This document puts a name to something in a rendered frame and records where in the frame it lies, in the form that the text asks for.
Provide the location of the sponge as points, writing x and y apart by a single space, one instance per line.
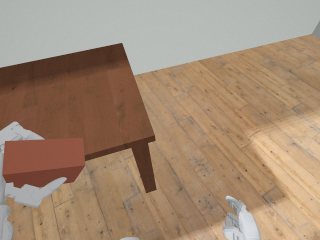
39 162

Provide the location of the left robot hand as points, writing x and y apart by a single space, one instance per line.
26 195

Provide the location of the table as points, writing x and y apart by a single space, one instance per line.
90 94

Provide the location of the right robot hand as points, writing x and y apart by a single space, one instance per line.
242 227

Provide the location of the left robot forearm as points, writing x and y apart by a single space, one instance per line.
6 228

